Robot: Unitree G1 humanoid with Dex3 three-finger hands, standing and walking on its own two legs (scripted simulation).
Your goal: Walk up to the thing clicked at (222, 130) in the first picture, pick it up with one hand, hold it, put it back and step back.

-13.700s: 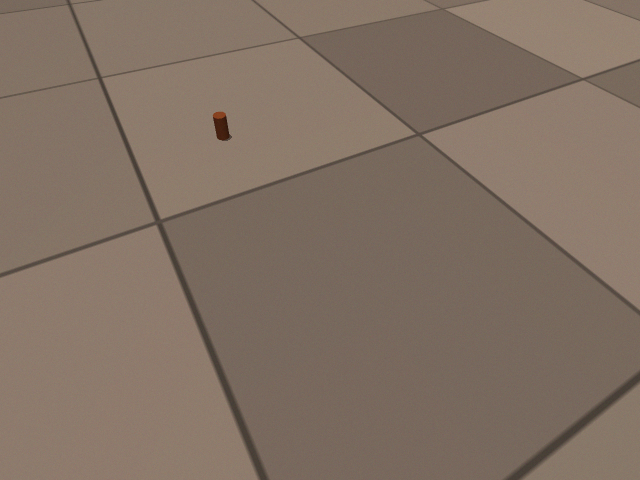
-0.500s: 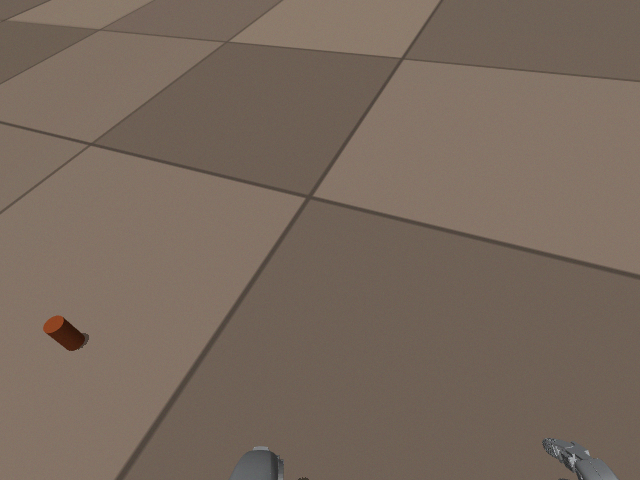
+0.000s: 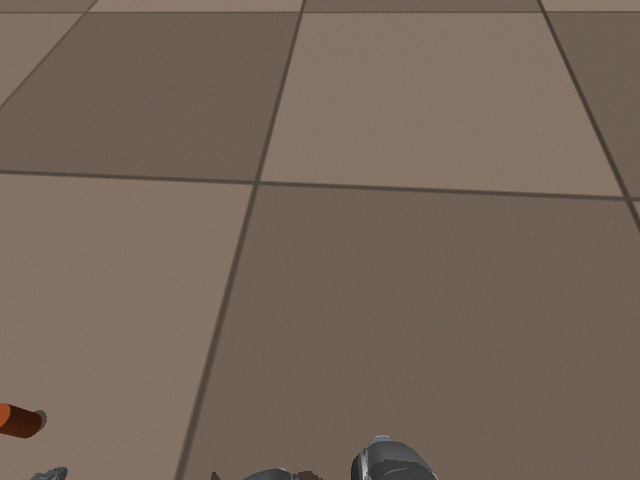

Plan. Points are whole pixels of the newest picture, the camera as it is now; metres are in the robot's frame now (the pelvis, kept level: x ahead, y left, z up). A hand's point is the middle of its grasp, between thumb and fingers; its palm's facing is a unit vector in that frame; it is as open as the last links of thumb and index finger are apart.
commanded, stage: walk up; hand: left
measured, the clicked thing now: (14, 421) +0.39 +0.85 -0.67
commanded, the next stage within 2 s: none
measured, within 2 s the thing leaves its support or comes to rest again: neither
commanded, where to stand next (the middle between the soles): -0.05 +0.80 m, yaw -27 degrees
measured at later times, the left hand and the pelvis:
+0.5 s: hand out of the picture +0.11 +0.59 -0.12, palm faces -0.16 -0.79 -0.59, open 7.4 cm; pelvis +0.00 +0.27 +0.00, yaw -8 degrees
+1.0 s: hand out of the picture +0.12 +0.81 -0.11, palm faces -0.25 -0.73 -0.64, open 7.4 cm; pelvis -0.04 +0.52 -0.02, yaw -15 degrees
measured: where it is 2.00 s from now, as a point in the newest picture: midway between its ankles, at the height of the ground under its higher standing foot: outside the picture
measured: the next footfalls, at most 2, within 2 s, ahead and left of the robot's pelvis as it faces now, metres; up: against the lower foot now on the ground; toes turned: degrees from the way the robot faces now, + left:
left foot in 0.32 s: +0.08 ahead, +0.37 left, +0.00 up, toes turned -4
right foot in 0.66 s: +0.06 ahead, +0.24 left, +0.00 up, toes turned -16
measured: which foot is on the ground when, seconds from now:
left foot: up 0.00-0.30, down 0.32-0.68, up 0.70-1.00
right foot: down 0.00-0.34, up 0.36-0.64, down 0.66-1.00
